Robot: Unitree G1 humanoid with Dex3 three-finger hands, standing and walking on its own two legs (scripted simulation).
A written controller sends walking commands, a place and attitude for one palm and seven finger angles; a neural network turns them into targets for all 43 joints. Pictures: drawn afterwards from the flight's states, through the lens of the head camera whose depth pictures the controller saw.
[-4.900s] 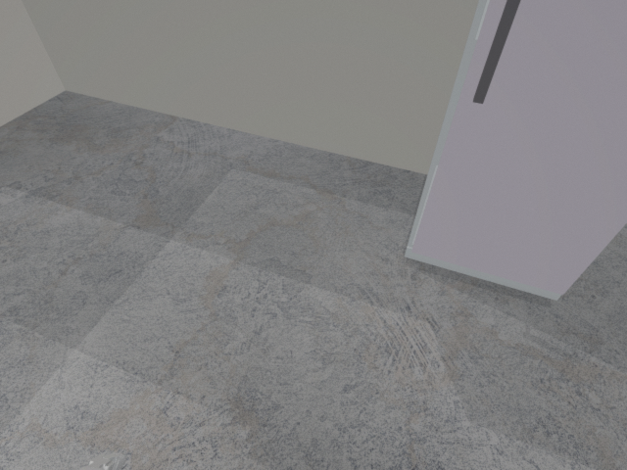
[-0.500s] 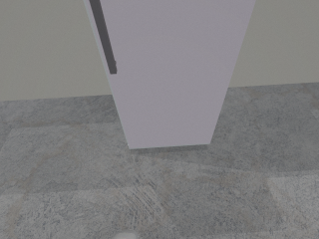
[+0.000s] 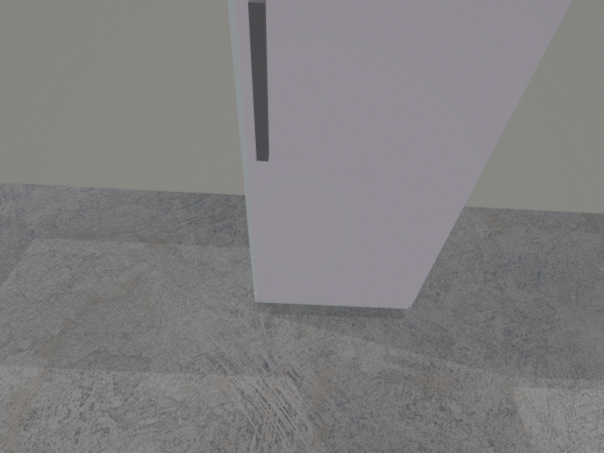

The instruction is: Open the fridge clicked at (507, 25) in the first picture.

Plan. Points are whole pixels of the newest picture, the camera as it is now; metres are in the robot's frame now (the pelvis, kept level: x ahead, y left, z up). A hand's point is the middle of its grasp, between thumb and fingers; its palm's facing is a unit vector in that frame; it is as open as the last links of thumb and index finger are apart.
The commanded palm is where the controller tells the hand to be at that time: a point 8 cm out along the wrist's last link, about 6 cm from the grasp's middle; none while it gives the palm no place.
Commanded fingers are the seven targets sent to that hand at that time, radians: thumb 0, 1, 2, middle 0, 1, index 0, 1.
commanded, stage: take the last steps up to it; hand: left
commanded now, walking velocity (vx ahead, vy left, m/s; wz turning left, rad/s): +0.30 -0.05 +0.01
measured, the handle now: (261, 85) +0.70 +0.12 +0.15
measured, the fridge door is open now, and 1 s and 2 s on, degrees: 0 0 0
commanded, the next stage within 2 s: come to a stop and stand still in 0.52 s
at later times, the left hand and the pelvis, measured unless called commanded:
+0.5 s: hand out of the picture +0.08 +0.13 -0.18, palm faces +0.12 -0.98 -0.16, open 7.3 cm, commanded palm none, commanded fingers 0.00 0.90 0.90 -0.20 -0.30 -0.20 -0.30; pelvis +0.15 -0.03 -0.01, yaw +2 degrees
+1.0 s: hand (199, 364) +0.30 +0.19 -0.18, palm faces +0.07 -0.97 -0.24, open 7.3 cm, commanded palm none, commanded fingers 0.00 0.90 0.90 -0.20 -0.30 -0.20 -0.30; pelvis +0.22 -0.01 -0.01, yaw +0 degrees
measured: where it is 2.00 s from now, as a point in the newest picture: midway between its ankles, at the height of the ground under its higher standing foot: outside the picture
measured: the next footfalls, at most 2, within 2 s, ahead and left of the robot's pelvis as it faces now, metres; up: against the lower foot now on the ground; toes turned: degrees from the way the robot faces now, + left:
right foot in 0.14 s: +0.10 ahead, -0.14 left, +0.00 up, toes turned -6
left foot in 0.58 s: +0.31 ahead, +0.10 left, +0.00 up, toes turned +10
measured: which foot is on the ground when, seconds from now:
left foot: down 0.00-0.16, up 0.18-0.56, down 0.58-1.00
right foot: up 0.00-0.12, down 0.14-0.60, up 0.62-1.00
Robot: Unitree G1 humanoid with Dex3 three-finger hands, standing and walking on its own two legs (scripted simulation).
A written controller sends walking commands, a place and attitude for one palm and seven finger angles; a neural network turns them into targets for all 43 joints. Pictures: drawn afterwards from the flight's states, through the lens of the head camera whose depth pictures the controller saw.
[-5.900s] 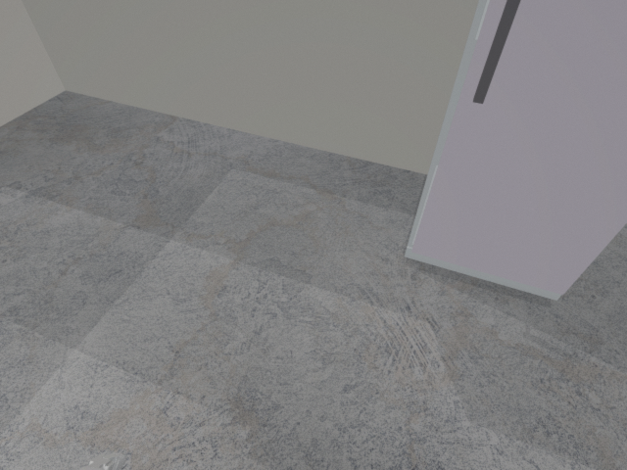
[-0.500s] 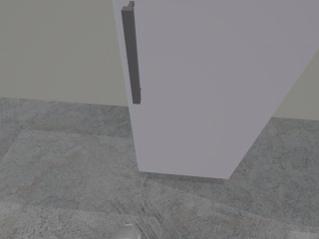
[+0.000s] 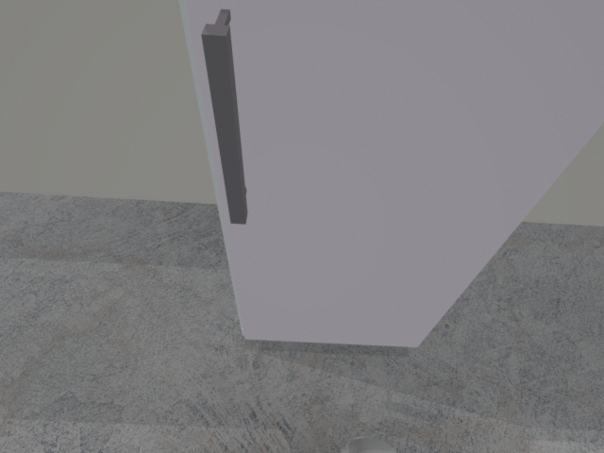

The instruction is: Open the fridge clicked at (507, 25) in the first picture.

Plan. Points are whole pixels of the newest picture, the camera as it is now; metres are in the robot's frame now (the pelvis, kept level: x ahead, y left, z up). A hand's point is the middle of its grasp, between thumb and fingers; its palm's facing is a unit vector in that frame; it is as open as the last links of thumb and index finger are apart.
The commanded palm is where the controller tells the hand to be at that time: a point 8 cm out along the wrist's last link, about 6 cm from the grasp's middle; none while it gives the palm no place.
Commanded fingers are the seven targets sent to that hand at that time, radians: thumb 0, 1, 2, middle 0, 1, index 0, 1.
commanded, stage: come to a stop and stand still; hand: left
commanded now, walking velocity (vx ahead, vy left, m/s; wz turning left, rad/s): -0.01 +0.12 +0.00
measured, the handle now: (233, 135) +0.48 +0.13 +0.15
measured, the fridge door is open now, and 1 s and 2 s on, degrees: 0 0 0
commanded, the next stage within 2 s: look again from close up in 1.44 s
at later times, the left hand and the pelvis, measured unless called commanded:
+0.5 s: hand out of the picture -0.04 +0.15 -0.14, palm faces +0.15 -0.94 -0.30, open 7.3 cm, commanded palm none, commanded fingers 0.00 0.90 0.90 -0.20 -0.30 -0.20 -0.30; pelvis -0.04 -0.05 +0.01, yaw +2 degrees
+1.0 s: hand out of the picture +0.00 +0.19 -0.18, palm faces +0.05 -0.98 -0.18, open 7.4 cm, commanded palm none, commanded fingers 0.00 0.90 0.90 -0.20 -0.30 -0.20 -0.30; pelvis -0.02 +0.01 +0.00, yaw +1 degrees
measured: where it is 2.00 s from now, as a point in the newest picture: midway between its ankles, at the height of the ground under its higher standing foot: outside the picture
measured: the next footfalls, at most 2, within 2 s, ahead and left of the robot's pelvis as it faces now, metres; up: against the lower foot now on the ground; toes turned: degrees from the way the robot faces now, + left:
right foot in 0.12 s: +0.03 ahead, -0.16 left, +0.00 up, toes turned -4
left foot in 0.68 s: +0.00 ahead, +0.13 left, +0.00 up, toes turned +5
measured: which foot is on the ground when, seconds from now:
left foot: down 0.00-0.12, up 0.14-0.66, down 0.68-1.00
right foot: up 0.00-0.10, down 0.12-0.68, up 0.70-1.00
